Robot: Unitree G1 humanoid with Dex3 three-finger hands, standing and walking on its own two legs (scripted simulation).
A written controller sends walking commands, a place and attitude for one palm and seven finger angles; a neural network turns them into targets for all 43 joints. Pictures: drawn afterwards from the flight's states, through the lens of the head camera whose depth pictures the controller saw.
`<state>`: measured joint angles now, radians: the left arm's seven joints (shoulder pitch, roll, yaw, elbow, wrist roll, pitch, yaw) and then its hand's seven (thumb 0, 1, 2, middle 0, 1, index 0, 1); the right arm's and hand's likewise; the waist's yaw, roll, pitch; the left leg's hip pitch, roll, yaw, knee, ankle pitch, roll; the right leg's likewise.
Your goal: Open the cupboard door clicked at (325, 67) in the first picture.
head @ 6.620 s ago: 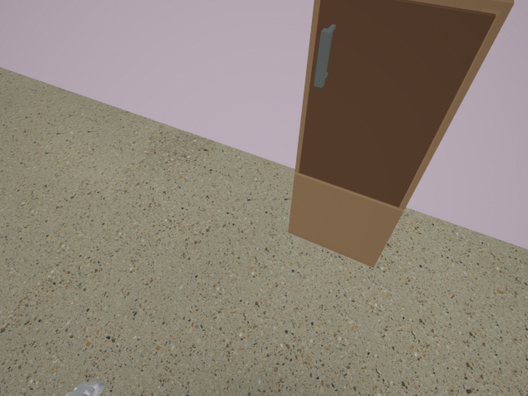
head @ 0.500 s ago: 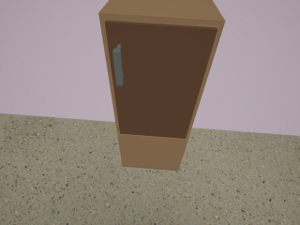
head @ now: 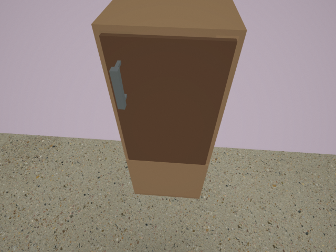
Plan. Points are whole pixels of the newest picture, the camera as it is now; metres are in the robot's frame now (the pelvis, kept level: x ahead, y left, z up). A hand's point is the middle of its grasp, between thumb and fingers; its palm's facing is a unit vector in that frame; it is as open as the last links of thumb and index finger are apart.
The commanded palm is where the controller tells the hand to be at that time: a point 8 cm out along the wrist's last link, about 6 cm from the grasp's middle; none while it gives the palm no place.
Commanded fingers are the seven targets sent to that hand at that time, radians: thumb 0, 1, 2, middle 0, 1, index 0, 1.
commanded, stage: come to a stop and stand still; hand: left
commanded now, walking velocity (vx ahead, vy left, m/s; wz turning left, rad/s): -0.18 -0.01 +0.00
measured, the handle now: (120, 85) +0.55 +0.19 +0.11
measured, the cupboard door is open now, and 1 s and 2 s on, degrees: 0 0 0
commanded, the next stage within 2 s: none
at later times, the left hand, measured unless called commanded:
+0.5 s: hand out of the picture +0.02 +0.21 -0.18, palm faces +0.01 -0.97 -0.23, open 7.4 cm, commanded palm none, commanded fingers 0.00 0.90 0.90 -0.20 -0.30 -0.20 -0.30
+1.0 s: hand out of the picture -0.08 +0.24 -0.19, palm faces +0.07 -0.98 -0.16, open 7.4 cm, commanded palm none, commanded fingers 0.00 0.90 0.90 -0.20 -0.30 -0.20 -0.30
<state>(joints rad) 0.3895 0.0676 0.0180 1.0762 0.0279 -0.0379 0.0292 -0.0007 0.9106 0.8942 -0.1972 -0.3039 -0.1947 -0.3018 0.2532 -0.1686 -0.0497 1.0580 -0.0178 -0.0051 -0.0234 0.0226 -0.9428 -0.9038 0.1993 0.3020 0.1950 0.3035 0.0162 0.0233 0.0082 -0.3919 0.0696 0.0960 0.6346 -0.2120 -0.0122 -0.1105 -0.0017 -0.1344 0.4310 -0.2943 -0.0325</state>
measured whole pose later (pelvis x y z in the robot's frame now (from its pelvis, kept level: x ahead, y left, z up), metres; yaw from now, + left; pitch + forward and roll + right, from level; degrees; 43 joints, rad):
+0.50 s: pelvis -0.02 +0.02 -0.01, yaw -1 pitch -3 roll -2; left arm 0.32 0.18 0.02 0.95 0.03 0.01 0.05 0.00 0.91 0.89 -0.20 -0.30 -0.19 -0.30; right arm 0.25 -0.18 -0.03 0.94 -0.02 0.02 -0.01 0.00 -0.92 -0.90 0.20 0.30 0.20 0.30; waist -0.01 0.02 0.04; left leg -0.37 0.04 0.08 0.61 -0.18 0.04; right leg -0.18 -0.02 -0.10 0.60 -0.36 0.00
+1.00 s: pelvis -0.04 +0.07 -0.01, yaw +1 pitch -1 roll -3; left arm 0.43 0.17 0.02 0.99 0.03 0.01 0.03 0.00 0.91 0.89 -0.20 -0.30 -0.19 -0.30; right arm 0.29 -0.17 -0.02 1.00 -0.02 0.04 -0.01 0.01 -0.92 -0.90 0.20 0.30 0.20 0.30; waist 0.01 -0.01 0.00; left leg -0.39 -0.03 0.06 0.46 -0.09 0.09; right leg -0.21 -0.01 -0.05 0.51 -0.34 -0.04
